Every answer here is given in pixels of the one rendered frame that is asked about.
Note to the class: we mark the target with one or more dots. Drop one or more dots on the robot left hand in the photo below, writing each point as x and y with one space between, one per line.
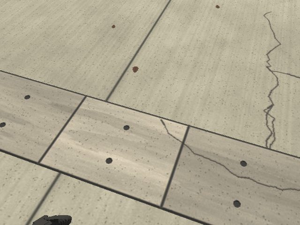
53 220

